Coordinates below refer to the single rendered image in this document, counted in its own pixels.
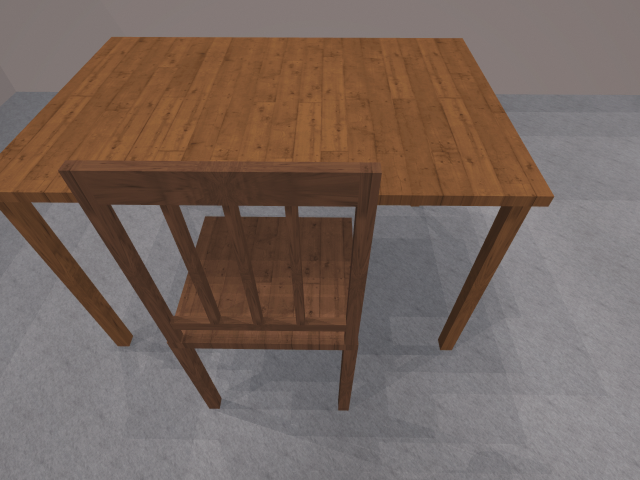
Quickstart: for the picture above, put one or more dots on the table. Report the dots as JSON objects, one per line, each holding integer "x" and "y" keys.
{"x": 420, "y": 106}

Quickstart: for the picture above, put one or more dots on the chair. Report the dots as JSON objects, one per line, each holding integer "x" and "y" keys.
{"x": 288, "y": 283}

